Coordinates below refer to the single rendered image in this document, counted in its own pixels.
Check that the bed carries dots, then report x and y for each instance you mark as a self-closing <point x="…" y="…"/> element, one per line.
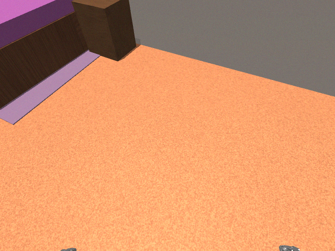
<point x="37" y="37"/>

